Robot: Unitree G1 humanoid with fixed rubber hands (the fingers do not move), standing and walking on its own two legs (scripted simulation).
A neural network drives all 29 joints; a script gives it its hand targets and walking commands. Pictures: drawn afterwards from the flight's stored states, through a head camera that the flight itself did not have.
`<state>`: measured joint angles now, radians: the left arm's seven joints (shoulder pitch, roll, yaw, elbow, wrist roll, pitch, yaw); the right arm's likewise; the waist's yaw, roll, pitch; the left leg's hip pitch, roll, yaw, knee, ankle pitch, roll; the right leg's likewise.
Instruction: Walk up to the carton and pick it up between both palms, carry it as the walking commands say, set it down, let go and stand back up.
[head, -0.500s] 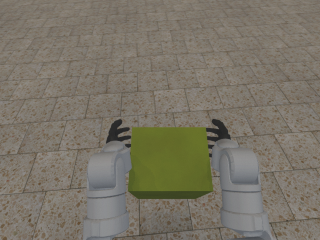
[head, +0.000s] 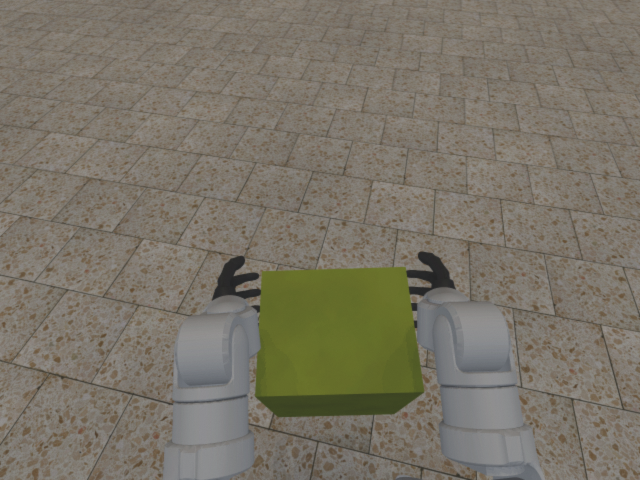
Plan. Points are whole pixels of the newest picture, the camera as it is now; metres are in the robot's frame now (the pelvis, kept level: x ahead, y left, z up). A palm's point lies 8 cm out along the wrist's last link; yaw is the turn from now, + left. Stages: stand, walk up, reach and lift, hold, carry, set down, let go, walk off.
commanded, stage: carry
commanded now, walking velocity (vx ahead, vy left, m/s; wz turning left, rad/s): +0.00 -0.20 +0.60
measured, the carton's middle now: (334, 350) +0.30 +0.01 -0.02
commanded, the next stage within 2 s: none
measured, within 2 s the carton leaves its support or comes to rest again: neither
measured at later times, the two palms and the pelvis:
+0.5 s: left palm (287, 398) +0.21 +0.06 +0.07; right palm (503, 331) +0.28 -0.17 +0.08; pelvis -0.05 -0.15 -0.01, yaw +19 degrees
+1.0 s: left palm (408, 453) +0.16 -0.05 +0.09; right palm (601, 348) +0.26 -0.27 +0.08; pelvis -0.07 -0.29 +0.00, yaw +29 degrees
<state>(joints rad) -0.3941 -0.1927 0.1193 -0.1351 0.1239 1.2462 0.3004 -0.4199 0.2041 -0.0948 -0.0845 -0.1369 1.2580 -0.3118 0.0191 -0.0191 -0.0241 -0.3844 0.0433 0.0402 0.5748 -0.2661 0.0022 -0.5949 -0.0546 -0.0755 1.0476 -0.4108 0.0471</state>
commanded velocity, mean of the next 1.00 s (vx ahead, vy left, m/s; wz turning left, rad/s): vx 0.00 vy -0.12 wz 0.37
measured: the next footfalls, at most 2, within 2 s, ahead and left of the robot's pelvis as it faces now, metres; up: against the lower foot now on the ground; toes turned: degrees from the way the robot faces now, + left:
right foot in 0.16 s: +0.05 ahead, -0.20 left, +0.00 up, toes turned +1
left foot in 0.46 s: -0.05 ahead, -0.04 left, +0.00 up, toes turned +26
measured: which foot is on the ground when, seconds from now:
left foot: down 0.00-0.18, up 0.20-0.44, down 0.46-0.76, up 0.78-1.00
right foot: up 0.00-0.14, down 0.16-0.46, up 0.48-0.74, down 0.76-1.00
